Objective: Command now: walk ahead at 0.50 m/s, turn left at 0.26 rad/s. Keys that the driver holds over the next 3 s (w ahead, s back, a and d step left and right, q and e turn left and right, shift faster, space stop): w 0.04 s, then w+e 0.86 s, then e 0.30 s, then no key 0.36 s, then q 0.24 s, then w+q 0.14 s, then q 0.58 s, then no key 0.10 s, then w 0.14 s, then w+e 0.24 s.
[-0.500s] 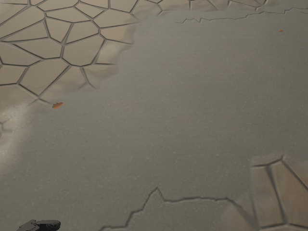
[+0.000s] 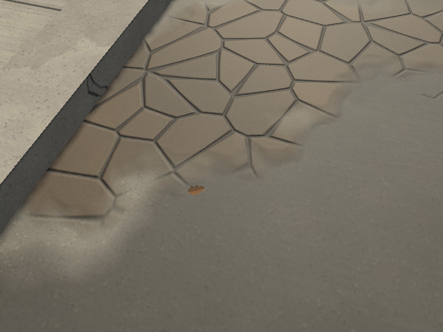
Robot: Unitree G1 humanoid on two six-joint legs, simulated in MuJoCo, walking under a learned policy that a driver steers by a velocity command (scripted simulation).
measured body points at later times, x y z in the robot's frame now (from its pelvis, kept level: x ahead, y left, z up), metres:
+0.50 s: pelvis +0.27 +0.05 +0.00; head +0.30 +0.05 +0.45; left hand +0.48 +0.29 -0.10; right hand +0.27 -0.24 -0.11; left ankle +0.23 +0.16 -0.74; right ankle +0.38 -0.13 -0.68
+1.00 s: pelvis +0.53 -0.06 +0.00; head +0.56 -0.09 +0.45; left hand +0.72 +0.17 -0.10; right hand +0.62 -0.39 -0.08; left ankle +0.76 +0.04 -0.68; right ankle +0.48 -0.12 -0.74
